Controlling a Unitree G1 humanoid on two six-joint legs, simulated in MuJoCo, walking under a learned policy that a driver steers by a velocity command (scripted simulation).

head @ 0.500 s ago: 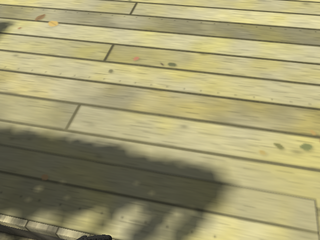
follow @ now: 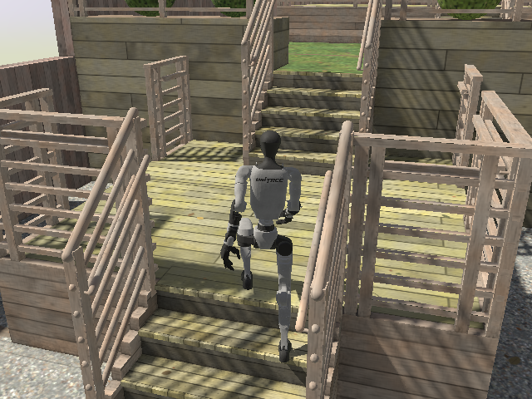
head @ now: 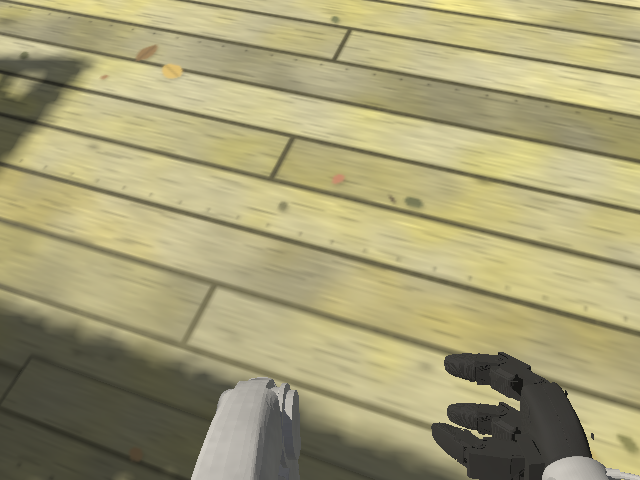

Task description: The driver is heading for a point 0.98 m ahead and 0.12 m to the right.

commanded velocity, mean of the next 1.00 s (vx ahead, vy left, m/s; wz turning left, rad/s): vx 0.50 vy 0.00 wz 0.00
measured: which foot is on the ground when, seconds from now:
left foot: up 0.00-0.04, down 0.06-0.70, up 0.72-1.00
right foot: down 0.00-0.10, up 0.12-0.66, down 0.68-1.00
